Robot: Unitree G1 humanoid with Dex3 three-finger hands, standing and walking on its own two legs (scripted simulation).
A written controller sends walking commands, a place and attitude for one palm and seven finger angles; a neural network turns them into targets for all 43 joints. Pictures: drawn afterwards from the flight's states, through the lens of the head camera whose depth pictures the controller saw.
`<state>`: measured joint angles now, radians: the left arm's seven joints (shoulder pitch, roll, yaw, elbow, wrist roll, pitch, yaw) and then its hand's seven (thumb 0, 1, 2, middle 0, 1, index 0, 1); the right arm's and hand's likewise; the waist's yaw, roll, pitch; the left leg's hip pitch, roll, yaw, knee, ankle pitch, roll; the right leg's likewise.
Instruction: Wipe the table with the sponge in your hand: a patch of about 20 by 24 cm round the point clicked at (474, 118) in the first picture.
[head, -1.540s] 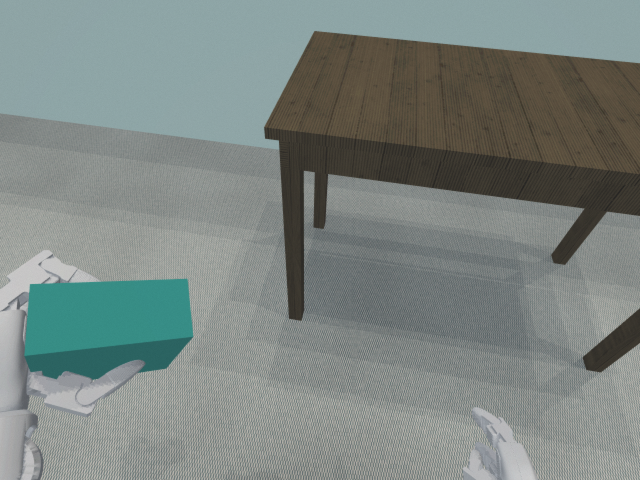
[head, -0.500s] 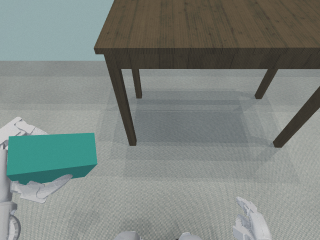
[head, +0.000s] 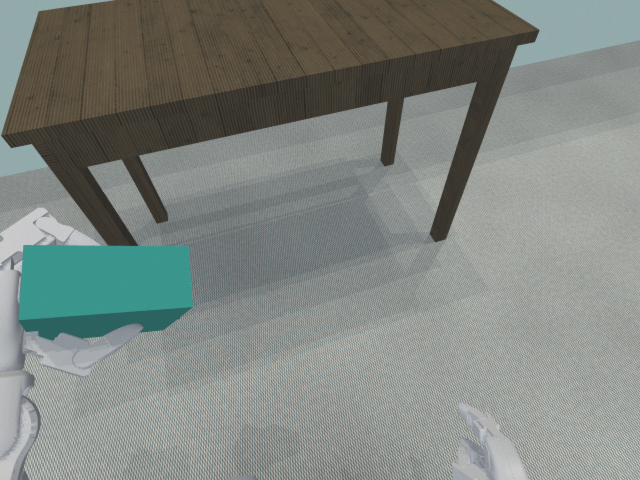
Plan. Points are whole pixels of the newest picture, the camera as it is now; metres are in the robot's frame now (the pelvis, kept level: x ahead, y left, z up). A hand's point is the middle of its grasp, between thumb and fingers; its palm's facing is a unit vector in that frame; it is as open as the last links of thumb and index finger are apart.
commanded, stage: walk to a spot facing it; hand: left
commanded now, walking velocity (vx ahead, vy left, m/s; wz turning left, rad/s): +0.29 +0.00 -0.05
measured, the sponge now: (131, 295) +0.25 +0.20 +0.16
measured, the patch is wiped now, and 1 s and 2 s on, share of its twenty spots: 0.00 0.00 0.00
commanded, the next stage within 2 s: take the last steps up to it in 0.28 s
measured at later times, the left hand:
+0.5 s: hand (99, 262) +0.27 +0.23 +0.18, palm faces +0.44 -0.82 -0.37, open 9.8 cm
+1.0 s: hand (187, 176) +0.39 +0.18 +0.18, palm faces +0.39 -0.81 -0.44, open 9.8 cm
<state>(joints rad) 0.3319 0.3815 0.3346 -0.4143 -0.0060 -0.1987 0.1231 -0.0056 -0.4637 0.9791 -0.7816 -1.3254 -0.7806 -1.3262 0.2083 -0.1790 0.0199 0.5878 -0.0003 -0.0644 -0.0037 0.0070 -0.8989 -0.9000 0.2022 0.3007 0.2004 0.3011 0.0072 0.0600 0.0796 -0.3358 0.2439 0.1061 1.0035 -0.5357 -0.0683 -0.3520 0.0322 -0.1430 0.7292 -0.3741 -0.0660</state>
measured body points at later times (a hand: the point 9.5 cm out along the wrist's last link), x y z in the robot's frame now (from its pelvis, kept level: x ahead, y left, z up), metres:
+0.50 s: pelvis +0.08 -0.02 +0.02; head +0.06 -0.02 +0.47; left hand +0.24 +0.27 +0.20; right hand +0.21 -0.27 -0.07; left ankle +0.14 +0.10 -0.70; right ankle +0.01 -0.07 -0.71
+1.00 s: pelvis +0.17 -0.06 +0.02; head +0.19 -0.06 +0.47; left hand +0.36 +0.22 +0.21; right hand +0.32 -0.27 -0.08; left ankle +0.13 +0.09 -0.71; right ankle +0.19 -0.16 -0.71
